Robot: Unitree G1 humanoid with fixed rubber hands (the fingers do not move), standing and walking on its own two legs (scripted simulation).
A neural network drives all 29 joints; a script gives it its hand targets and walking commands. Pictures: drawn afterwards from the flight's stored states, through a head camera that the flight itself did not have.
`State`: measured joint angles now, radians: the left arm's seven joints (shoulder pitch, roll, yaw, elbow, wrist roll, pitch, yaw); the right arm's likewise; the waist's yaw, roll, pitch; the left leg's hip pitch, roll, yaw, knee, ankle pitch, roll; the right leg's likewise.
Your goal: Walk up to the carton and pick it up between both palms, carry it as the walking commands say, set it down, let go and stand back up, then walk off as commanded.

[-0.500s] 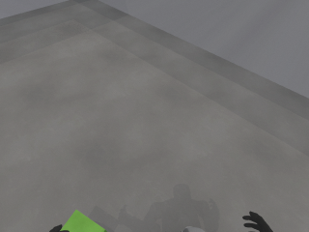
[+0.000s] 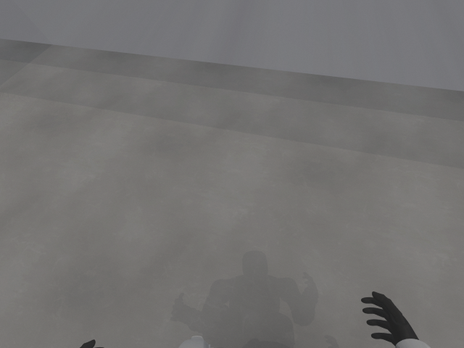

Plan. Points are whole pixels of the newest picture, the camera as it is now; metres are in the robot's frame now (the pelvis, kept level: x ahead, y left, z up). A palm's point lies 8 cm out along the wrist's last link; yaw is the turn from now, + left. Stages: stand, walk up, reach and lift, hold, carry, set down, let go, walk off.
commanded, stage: walk off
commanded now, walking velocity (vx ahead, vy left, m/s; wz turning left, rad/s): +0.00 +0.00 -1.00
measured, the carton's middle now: out of the picture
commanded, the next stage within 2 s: none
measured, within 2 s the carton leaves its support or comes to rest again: neither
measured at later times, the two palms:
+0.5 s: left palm (179, 264) +0.30 +0.14 -0.09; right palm out of the picture -0.06 -0.28 -0.10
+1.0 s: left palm (208, 253) +0.33 +0.09 -0.11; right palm out of the picture -0.07 -0.29 -0.07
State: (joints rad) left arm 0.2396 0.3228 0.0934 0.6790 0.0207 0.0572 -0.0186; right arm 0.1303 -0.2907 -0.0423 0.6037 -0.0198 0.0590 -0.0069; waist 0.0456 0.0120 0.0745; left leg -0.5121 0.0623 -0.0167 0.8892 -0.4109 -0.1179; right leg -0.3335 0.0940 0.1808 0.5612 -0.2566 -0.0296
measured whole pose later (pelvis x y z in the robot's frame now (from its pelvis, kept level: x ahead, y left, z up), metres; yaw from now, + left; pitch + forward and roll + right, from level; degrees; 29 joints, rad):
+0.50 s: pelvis +0.01 +0.01 -0.01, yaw -30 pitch +1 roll -1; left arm 0.10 0.30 0.08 0.62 0.00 0.07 -0.06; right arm 0.28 -0.30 -0.06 0.67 -0.01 0.03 0.01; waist -0.03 0.00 0.08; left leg -0.24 0.24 0.34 0.62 -0.36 -0.06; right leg -0.36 -0.05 -0.10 0.72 -0.40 0.08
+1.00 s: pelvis +0.04 +0.00 +0.00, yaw -59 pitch +2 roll +0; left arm 0.26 0.34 0.10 0.68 0.01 0.05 -0.03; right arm 0.11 -0.27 -0.03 0.59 -0.02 0.03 -0.04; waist 0.06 -0.04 0.06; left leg -0.33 0.00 0.01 0.56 -0.23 -0.02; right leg -0.38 0.15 0.27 0.67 -0.35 0.02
